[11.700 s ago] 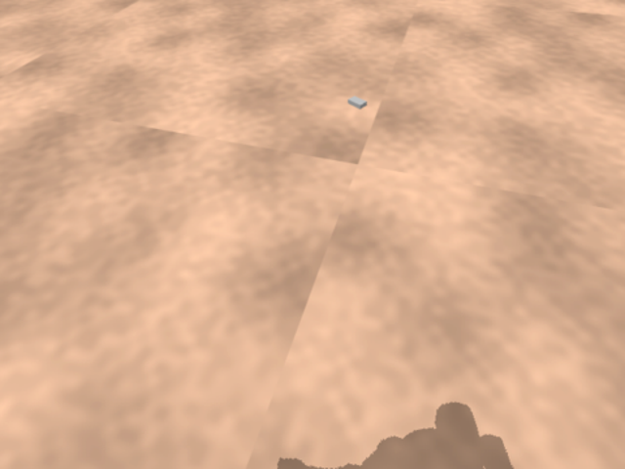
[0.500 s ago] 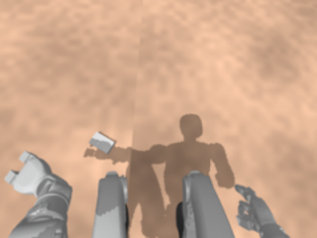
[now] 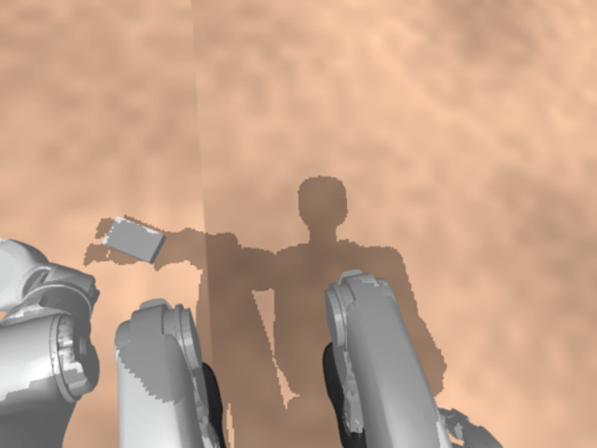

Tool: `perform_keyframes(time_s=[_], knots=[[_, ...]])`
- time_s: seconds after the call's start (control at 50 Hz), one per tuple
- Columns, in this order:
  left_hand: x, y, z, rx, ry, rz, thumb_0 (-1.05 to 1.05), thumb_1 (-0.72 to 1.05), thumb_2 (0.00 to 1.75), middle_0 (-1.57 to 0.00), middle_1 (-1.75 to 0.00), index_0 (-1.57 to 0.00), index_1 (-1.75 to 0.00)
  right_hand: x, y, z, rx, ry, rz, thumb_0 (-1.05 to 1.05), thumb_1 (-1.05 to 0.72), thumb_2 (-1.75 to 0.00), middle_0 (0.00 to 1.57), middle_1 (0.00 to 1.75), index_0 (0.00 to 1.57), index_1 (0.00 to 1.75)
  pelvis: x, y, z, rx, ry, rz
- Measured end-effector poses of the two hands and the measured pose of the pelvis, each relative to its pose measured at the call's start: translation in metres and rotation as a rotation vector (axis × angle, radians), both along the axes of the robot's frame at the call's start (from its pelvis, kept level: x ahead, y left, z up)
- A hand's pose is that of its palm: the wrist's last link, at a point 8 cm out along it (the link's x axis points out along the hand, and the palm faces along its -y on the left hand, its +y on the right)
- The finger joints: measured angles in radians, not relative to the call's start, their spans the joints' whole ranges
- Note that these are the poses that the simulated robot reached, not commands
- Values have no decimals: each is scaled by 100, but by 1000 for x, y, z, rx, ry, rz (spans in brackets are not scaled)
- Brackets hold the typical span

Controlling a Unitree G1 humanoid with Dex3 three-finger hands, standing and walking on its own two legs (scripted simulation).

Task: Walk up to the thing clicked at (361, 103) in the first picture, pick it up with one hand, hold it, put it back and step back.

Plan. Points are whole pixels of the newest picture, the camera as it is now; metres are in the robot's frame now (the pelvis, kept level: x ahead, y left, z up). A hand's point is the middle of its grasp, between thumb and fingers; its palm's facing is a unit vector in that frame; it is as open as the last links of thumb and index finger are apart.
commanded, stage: rise first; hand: left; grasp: from above
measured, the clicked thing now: (135, 240) +0.48 +0.26 -0.37
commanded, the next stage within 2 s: none
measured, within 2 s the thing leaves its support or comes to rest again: neither
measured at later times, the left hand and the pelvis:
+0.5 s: hand (72, 264) +0.41 +0.31 -0.22, palm faces -0.11 -0.42 -0.90, open 14.0 cm; pelvis +0.00 +0.00 -0.05, yaw -2 degrees
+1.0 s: hand (77, 258) +0.43 +0.32 -0.24, palm faces -0.13 -0.41 -0.90, open 14.0 cm; pelvis +0.00 +0.00 -0.06, yaw -4 degrees
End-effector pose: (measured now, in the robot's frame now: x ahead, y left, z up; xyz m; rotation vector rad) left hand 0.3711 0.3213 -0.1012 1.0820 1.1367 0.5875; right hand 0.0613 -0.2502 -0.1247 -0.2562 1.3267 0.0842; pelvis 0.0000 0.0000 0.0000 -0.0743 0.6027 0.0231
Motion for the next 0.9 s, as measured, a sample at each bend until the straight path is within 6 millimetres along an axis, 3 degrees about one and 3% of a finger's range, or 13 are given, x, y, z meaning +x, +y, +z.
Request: perform_keyframes(time_s=[0.38,0.58,0.9], knots=[[32,-4,-49,-15,-8,44,0,-54,101,-11,-107,-10,-107,-25,-28,-23,-11,89,45,0,-92,-91,20,30,20,30,2,-5,-39,-7,-22,-22],[41,0,-66,-14,3,34,0,-56,102,-11,-107,-10,-108,-41,-24,-28,-2,136,37,0,-92,-91,20,30,20,30,3,-4,-49,-22,-35,-34],[52,0,-76,-12,-3,27,0,-57,101,-12,-106,-10,-107,-46,-18,-28,16,146,61,0,-92,-91,20,30,20,30,4,-2,-55,-39,-56,-43]])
